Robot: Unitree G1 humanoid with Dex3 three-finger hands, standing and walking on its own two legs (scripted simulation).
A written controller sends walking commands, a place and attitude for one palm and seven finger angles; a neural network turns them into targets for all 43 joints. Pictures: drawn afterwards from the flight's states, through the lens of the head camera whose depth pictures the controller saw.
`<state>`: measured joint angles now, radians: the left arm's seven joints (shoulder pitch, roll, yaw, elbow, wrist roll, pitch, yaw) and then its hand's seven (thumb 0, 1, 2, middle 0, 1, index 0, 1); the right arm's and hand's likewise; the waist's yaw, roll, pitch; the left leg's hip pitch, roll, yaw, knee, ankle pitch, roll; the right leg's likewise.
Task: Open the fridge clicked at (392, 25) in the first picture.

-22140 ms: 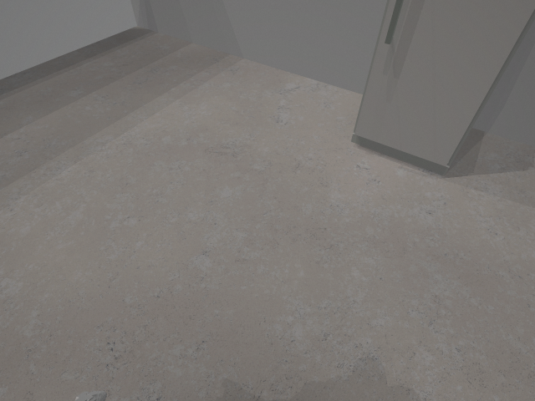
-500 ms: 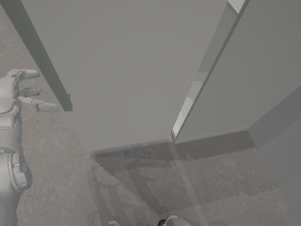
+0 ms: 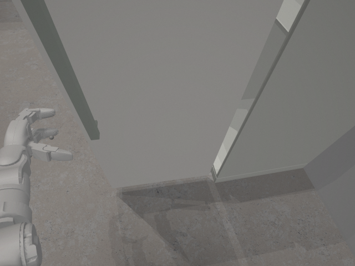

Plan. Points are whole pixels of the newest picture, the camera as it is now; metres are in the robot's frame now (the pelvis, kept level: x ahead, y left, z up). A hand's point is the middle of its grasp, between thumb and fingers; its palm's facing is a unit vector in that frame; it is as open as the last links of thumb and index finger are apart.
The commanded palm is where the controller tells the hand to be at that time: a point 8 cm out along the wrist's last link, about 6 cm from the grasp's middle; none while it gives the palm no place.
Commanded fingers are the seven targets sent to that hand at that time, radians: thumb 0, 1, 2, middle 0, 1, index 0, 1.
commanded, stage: slip the hand off the handle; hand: left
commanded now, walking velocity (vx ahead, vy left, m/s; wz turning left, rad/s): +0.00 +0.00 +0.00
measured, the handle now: (67, 66) +0.51 +0.25 +0.15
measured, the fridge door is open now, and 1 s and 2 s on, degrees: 89 89 89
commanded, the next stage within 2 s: draw the hand back to the body in 0.36 s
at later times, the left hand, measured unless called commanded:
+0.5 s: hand (34, 171) +0.31 +0.30 +0.04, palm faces +0.27 -0.94 -0.20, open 14.7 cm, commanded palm +0.28 +0.34 +0.07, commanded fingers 0.00 -0.55 0.20 -0.25 -1.15 -0.25 -1.15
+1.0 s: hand (10, 194) +0.24 +0.28 +0.11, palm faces +0.07 -1.00 -0.01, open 14.6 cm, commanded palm +0.20 +0.32 +0.12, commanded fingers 0.00 -0.30 0.32 -0.24 -1.00 -0.24 -1.00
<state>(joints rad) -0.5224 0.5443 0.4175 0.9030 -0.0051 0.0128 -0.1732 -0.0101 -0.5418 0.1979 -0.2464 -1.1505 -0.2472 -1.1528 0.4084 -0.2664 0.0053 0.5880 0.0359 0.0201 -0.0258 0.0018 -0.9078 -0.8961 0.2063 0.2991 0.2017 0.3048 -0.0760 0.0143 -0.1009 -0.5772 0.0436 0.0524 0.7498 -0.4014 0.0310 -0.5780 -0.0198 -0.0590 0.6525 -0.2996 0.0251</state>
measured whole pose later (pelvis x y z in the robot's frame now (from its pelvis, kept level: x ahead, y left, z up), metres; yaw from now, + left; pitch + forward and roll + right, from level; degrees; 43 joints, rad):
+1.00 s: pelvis -0.03 -0.02 +0.00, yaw +2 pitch +5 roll -2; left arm -0.06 0.45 0.46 0.34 -0.39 -0.10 -0.54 -0.01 -0.52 0.21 -0.24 -1.13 -0.25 -1.13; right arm 0.31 -0.28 0.05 0.57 0.06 -0.22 -0.11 0.01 -0.91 -0.90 0.21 0.30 0.20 0.30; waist 0.03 0.02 -0.08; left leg -0.49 0.04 0.02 0.78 -0.39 0.01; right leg -0.49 -0.03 -0.09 0.71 -0.32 0.00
